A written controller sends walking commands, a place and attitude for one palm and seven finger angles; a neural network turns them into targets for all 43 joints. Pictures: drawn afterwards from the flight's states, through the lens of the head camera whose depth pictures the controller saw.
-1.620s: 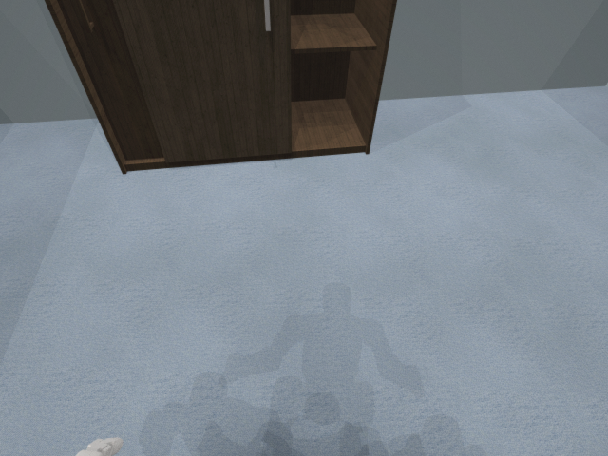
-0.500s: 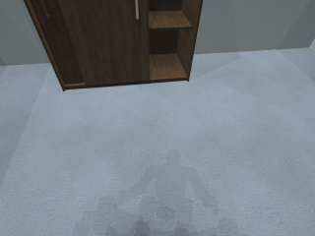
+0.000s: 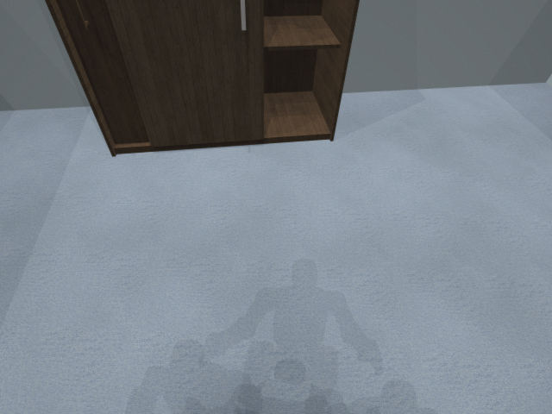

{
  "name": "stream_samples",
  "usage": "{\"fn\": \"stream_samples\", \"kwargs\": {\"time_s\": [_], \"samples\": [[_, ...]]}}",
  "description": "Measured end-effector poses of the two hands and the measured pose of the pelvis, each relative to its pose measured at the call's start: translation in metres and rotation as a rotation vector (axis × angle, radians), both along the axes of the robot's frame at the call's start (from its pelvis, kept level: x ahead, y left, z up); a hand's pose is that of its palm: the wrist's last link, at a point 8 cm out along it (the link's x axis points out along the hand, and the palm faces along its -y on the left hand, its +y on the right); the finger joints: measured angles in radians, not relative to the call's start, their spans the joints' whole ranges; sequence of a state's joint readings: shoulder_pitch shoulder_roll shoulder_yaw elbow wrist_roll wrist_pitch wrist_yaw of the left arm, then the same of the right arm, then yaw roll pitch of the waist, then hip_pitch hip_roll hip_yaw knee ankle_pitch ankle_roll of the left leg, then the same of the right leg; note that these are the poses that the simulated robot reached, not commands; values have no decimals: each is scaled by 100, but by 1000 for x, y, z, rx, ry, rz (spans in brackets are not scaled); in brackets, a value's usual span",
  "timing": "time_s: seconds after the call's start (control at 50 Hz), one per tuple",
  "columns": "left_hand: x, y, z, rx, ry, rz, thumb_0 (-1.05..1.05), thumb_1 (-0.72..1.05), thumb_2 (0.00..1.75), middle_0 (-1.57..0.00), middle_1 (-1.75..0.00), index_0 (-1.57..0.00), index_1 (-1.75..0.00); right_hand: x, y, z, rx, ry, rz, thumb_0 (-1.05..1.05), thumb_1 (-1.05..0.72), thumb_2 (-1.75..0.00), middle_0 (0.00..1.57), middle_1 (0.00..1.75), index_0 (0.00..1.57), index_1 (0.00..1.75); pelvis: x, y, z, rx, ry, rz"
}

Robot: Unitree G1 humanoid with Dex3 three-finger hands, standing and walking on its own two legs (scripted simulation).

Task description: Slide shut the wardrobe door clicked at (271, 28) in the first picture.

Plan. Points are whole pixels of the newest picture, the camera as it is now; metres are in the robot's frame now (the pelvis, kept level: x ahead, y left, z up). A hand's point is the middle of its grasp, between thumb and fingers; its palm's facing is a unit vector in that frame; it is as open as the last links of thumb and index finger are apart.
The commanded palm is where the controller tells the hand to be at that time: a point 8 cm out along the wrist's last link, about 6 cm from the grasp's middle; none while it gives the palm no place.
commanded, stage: walk to a spot facing it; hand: left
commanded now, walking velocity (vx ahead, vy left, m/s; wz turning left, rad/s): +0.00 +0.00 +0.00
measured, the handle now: out of the picture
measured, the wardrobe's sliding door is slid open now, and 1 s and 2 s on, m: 0.42 0.42 0.42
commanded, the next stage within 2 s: none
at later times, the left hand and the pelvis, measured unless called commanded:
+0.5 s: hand out of the picture +0.10 +0.20 -0.19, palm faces -0.05 -0.99 -0.11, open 7.4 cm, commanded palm none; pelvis +0.10 +0.03 -0.01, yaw -3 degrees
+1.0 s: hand (207, 307) +0.35 +0.17 -0.19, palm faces -0.01 -0.98 -0.19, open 7.2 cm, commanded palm none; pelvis +0.30 -0.02 -0.01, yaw -2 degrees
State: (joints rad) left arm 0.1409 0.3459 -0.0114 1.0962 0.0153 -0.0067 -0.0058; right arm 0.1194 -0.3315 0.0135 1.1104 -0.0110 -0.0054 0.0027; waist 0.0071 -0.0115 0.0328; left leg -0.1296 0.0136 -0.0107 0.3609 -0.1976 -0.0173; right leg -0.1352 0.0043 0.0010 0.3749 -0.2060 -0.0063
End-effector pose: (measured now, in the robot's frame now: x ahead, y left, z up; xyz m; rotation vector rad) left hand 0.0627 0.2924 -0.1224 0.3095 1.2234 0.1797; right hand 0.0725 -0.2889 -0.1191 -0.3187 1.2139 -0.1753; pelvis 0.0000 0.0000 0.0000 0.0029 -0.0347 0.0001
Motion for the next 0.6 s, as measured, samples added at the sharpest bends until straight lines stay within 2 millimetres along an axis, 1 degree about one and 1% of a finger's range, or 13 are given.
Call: {"fn": "stream_samples", "kwargs": {"time_s": [0.08, 0.16, 0.24, 0.32, 0.36, 0.38, 0.42, 0.44, 0.48, 0.54, 0.6], "samples": [[1, -1, -1, 0, -1, 4, 1, 91, 90, -20, -30, -20, -30, 1, 2, 0, 0, -1, 1, 1, -90, -90, 20, 30, 20, 30, 1, 1, 0, 0, 1, -1], [-6, -11, -10, -32, 23, 15, 1, 91, 90, -20, -30, -20, -30, -4, 14, -8, 23, 21, -9, 1, -90, -90, 20, 29, 20, 30, 10, 2, -4, -5, 5, -9], [-21, -22, -27, -98, 70, 51, 0, 91, 90, -20, -30, -20, -30, -16, 34, -17, 50, 73, -27, 1, -90, -90, 20, 29, 20, 30, 26, 9, -9, -24, 14, -3], [-39, -29, -45, -163, 158, 90, 0, 91, 90, -20, -30, -20, -30, -26, 60, -23, 69, 118, -69, 1, -90, -90, 20, 29, 20, 30, 48, 23, -15, -22, 14, -13], [-41, -31, -48, -181, 224, 81, 1, 91, 90, -20, -30, -20, -30, -33, 73, -25, 81, 124, -111, 1, -90, -90, 20, 29, 20, 30, 59, 28, -16, -16, 16, -34], [-38, -33, -48, -186, 248, 72, 1, 91, 90, -20, -30, -20, -30, -40, 80, -24, 88, 134, -134, 1, -90, -90, 20, 29, 20, 30, 65, 30, -15, -16, 17, -40], [-22, -35, -45, -197, 262, 54, 1, 91, 90, -20, -30, -20, -30, -55, 94, -21, 104, 178, -178, 1, -90, -90, 20, 29, 20, 30, 76, 30, -11, -17, 18, -43], [-10, -36, -44, -202, 256, 47, 1, 91, 90, -20, -30, -20, -30, -63, 101, -19, 114, 211, -197, 1, -90, -90, 20, 29, 20, 30, 81, 30, -10, -19, 19, -44], [19, -38, -41, -208, 226, 32, 1, 91, 90, -20, -30, -20, -30, -80, 113, -14, 134, 285, -234, 0, -90, -90, 20, 29, 20, 30, 93, 29, -7, -22, 22, -46], [73, -43, -38, -200, 161, 1, 1, 92, 90, -20, -30, -20, -30, -98, 127, -7, 165, 396, -287, 1, -90, -90, 20, 29, 20, 30, 113, 25, -6, -22, 26, -51], [135, -47, -36, -179, 91, -40, 2, 94, 90, -20, -30, -20, -30, -105, 135, -4, 194, 486, -335, 1, -90, -90, 20, 29, 20, 30, 136, 17, -9, -21, 26, -61]]}}
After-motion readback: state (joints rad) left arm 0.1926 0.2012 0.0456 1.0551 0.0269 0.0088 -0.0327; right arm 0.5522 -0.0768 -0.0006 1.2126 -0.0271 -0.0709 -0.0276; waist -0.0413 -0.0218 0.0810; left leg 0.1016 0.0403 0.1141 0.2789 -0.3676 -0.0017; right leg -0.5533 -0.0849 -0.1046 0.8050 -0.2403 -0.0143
